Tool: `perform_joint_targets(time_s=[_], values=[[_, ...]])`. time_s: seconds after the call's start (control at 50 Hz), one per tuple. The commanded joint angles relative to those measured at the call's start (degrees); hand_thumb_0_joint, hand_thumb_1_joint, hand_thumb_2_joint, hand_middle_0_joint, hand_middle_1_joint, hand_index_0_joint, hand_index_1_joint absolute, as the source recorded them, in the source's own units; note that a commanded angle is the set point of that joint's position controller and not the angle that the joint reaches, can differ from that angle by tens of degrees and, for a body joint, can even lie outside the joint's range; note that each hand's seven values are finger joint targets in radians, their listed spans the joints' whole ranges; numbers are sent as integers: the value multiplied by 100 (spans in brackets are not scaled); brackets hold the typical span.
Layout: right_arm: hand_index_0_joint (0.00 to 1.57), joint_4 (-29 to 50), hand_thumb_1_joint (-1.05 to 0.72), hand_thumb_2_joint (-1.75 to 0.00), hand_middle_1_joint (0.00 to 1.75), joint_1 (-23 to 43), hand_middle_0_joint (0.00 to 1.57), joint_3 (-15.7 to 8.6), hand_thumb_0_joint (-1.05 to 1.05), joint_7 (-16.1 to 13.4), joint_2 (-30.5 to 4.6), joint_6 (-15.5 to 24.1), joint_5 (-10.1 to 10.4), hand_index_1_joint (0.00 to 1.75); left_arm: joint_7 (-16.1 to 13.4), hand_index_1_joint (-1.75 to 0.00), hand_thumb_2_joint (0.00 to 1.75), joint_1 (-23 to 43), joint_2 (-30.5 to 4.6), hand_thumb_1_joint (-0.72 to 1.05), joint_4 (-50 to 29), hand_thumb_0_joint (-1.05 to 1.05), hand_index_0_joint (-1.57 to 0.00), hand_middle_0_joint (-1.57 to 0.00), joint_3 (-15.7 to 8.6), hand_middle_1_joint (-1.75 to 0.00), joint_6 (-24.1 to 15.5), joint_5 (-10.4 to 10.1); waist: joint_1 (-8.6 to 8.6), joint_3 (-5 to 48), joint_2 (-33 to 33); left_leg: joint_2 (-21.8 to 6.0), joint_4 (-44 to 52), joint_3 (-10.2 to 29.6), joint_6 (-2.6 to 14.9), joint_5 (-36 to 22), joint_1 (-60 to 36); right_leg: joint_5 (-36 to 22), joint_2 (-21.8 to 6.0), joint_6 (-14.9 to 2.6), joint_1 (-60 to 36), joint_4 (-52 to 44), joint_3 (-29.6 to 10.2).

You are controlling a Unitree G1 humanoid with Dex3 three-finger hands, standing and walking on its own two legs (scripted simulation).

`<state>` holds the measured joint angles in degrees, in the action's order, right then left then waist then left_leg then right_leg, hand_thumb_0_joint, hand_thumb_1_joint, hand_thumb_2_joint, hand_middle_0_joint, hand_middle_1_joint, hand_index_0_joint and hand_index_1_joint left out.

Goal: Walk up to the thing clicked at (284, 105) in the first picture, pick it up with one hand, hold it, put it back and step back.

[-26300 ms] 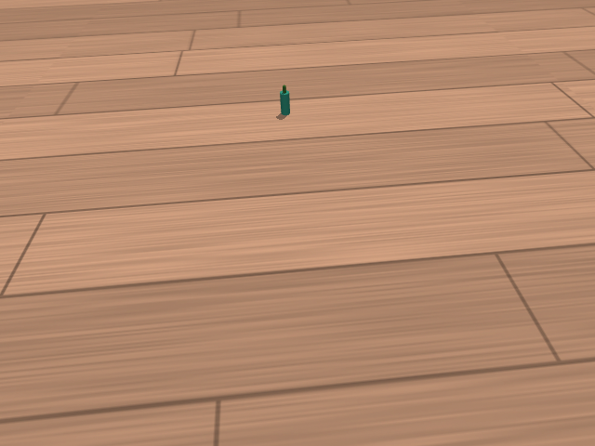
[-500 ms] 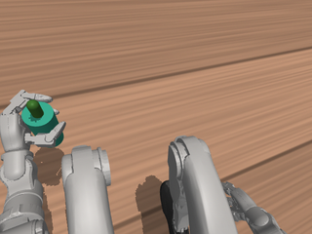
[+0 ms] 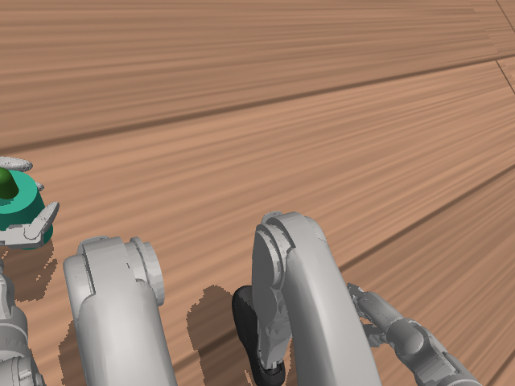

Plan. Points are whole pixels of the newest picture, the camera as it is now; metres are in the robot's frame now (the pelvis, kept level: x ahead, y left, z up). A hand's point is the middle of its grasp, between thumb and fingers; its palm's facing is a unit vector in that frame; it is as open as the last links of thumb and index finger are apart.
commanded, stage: lower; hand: left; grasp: from the side
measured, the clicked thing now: (17, 207) +0.39 +0.27 -0.13
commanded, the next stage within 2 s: loosen in 1.00 s
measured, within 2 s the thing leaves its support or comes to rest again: rests again in 1.54 s
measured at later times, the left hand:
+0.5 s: hand (25, 207) +0.40 +0.27 -0.16, palm faces +0.26 -0.97 -0.01, open 8.7 cm
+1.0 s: hand (28, 212) +0.39 +0.27 -0.17, palm faces +0.28 -0.96 +0.00, open 8.7 cm
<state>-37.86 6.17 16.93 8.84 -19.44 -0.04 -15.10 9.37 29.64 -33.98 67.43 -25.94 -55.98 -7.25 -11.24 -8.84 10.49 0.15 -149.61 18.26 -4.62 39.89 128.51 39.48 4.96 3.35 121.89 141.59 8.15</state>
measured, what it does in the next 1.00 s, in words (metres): stands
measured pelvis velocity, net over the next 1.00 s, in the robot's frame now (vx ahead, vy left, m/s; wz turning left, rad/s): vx -0.01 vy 0.02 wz -0.07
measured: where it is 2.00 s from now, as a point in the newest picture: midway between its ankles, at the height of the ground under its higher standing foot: (196, 379)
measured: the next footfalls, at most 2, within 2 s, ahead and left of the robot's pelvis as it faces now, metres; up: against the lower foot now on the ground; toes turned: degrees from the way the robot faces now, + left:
none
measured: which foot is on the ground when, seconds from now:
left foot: down 0.00-1.00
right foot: down 0.00-1.00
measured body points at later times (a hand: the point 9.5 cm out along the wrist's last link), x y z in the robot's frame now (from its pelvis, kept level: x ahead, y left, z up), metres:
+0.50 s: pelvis -0.01 +0.01 -0.01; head +0.20 +0.18 +0.35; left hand +0.38 +0.32 -0.15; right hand +0.17 -0.24 -0.05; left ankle +0.08 +0.14 -0.25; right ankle +0.12 -0.12 -0.25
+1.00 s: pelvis -0.01 +0.02 -0.01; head +0.20 +0.20 +0.34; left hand +0.37 +0.32 -0.17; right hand +0.17 -0.23 -0.04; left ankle +0.08 +0.14 -0.25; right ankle +0.11 -0.12 -0.25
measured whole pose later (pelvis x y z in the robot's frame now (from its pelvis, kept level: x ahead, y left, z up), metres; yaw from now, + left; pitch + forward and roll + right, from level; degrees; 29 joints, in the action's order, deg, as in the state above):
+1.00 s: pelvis -0.01 +0.02 -0.01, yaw -4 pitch +11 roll -17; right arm -34.1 10.3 25.6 10.8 -20.5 1.6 -20.2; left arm -0.5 29.1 -41.0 75.9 -24.8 -64.7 -5.6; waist -12.3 -14.9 15.0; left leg 0.1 -153.3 23.3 -2.7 40.0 126.9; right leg 37.7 7.0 4.2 117.8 140.1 12.0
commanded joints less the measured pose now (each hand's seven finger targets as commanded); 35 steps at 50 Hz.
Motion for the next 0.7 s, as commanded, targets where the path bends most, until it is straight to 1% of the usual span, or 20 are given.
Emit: perform_joint_targets(time_s=[0.0, 0.06, 0.08, 0.14, 0.2, 0.22, 0.24, 0.3, 0.32, 0.38, 0.4, 0.44, 0.46, 0.5, 0.52, 0.54, 0.58, 0.62, 0.66, 0.68], values=[[20, 282, -92, -91, 30, -169, 20, -499, 0, -97, -1804, 31, -55, 30, -30, -134, 121, 1063, -848, 33, -819, 0, -126, -124, 27, -135, -569, -131, -149, 3501, -2517, -187, 1657, -815, 264, -826, -2451, -1357, 74, -469, -1643, -1221, 686], [20, 313, -91, -90, 30, -120, 20, -399, 0, -73, -1851, 34, -92, 30, -111, -137, 122, 1253, -874, 30, -681, 0, -129, -127, 88, -138, -610, -151, -310, 3304, -2391, -186, 1647, -712, 274, -647, -2358, -1214, 93, -442, -1597, -1242, 791], [20, 341, -91, -90, 30, -44, 20, -396, 0, -73, -1883, 44, -90, 30, -135, -137, 123, 1198, -822, 32, -644, 0, -129, -126, 96, -138, -635, -180, -294, 3222, -2367, -192, 1657, -702, 272, -628, -2373, -1203, 90, -434, -1560, -1229, 806], [20, 353, -90, -90, 30, -38, 20, -320, 0, -68, -1909, 51, -145, 30, -227, -137, 124, 1382, -1042, 33, -667, 0, -129, -127, 2, -138, -742, -190, -334, 3255, -2362, -195, 1602, -665, 281, -548, -2345, -1150, 130, -424, -1655, -1258, 828], [20, 391, -90, -90, 30, 56, 20, -209, 0, -68, -1873, 68, -197, 30, -348, -138, 126, 1454, -1223, 36, -555, 0, -130, -128, -42, -140, -835, -111, -353, 3151, -2287, -205, 1500, -674, 327, -421, -2167, -1098, 156, -408, -1743, -1307, 807], [20, 401, -90, -90, 30, 58, 20, -168, 0, -67, -1879, 61, -213, 30, -382, -139, 128, 1431, -1305, 39, -488, 0, -130, -128, -123, -140, -871, -93, -357, 3112, -2311, -209, 1513, -663, 321, -409, -2175, -1084, 162, -405, -1753, -1304, 820], [20, 401, -90, -90, 30, 135, 20, -155, 0, -77, -1893, 58, -231, 30, -406, -137, 126, 1581, -1381, 40, -547, 0, -130, -128, -96, -139, -930, -62, -377, 2974, -2374, -217, 1544, -660, 322, -238, -2101, -943, 159, -414, -1652, -1301, 846], [20, 446, -90, -90, 30, 168, 20, -108, 0, -62, -1946, 65, -290, 30, -496, -138, 127, 1375, -1402, 43, -384, 0, -130, -128, -170, -139, -1006, -12, -372, 2920, -2488, -245, 1591, -617, 284, -238, -2233, -948, 175, -417, -1644, -1249, 912], [20, 451, -90, -90, 30, 201, 20, -99, 0, -64, -1975, 66, -297, 30, -518, -137, 126, 1446, -1506, 42, -390, 0, -130, -128, -176, -138, -1031, 26, -384, 2854, -2566, -247, 1616, -605, 278, -174, -2242, -884, 175, -432, -1549, -1236, 930], [20, 480, -90, -90, 30, 236, 20, -73, 0, -47, -2011, 80, -337, 30, -568, -138, 128, 1330, -1401, 43, -245, 0, -131, -129, -73, -139, -1058, 84, -446, 2707, -2592, -256, 1658, -553, 259, -190, -2265, -916, 169, -424, -1513, -1207, 977], [20, 471, -90, -90, 30, 197, 20, -67, 0, -43, -2015, 80, -351, 30, -579, -139, 127, 1238, -1451, 38, -272, 0, -131, -129, -116, -139, -1063, 81, -413, 2835, -2611, -265, 1624, -556, 252, -266, -2350, -992, 190, -424, -1600, -1210, 977], [20, 478, -90, -90, 30, 193, 20, -46, 0, -30, -2063, 82, -360, 30, -565, -137, 125, 1214, -1408, 39, -287, 0, -130, -128, -49, -137, -1111, 61, -487, 2836, -2668, -255, 1659, -489, 232, -353, -2426, -1077, 187, -417, -1623, -1166, 1034], [20, 464, -90, -90, 30, 194, 20, -29, 0, -22, -2061, 95, -358, 30, -576, -136, 125, 1159, -1393, 39, -281, 0, -130, -129, -44, -137, -1119, 34, -445, 2864, -2620, -243, 1612, -491, 244, -407, -2378, -1147, 199, -413, -1685, -1159, 1018], [20, 464, -90, -90, 30, 196, 20, -26, 0, -10, -2072, 124, -361, 30, -606, -137, 126, 1165, -1309, 39, -281, 0, -130, -129, 57, -137, -1117, 20, -489, 2882, -2592, -250, 1583, -465, 230, -565, -2467, -1276, 206, -412, -1682, -1145, 1024], [20, 445, -90, -90, 30, 163, 20, -41, 0, -4, -2105, 118, -378, 30, -625, -137, 126, 1131, -1284, 39, -293, 0, -130, -128, 17, -137, -1140, 17, -497, 2935, -2676, -268, 1632, -406, 189, -743, -2652, -1401, 203, -406, -1688, -1092, 1056], [20, 433, -90, -90, 30, 202, 20, -16, 0, 6, -2087, 126, -385, 30, -648, -136, 125, 1160, -1264, 39, -306, 0, -128, -127, 107, -136, -1146, 28, -508, 2863, -2728, -262, 1623, -394, 194, -754, -2622, -1408, 214, -413, -1656, -1092, 1047], [20, 442, -90, -90, 30, 163, 20, 0, 0, 7, -2094, 125, -383, 30, -704, -136, 125, 1227, -1277, 37, -277, 0, -128, -127, 103, -136, -1153, 8, -574, 2859, -2632, -268, 1572, -365, 214, -721, -2550, -1421, 232, -397, -1704, -1120, 1066], [20, 451, -90, -90, 30, 175, 20, 28, 0, 22, -2071, 118, -402, 30, -766, -136, 127, 1154, -1347, 40, -247, 0, -129, -128, 44, -136, -1179, 32, -499, 2806, -2611, -266, 1586, -384, 220, -645, -2496, -1335, 231, -399, -1756, -1161, 1060], [20, 463, -89, -90, 30, 223, 20, 51, 0, 27, -2065, 111, -407, 30, -816, -137, 129, 1292, -1418, 42, -257, 0, -129, -128, 66, -137, -1216, 75, -541, 2666, -2637, -278, 1583, -365, 234, -516, -2386, -1230, 236, -402, -1646, -1157, 1079], [20, 468, -89, -90, 30, 220, 20, 57, 0, 22, -2084, 106, -423, 30, -846, -138, 129, 1273, -1445, 42, -272, 0, -131, -129, -10, -138, -1243, 78, -530, 2683, -2638, -286, 1594, -344, 225, -537, -2442, -1254, 239, -397, -1685, -1145, 1098]])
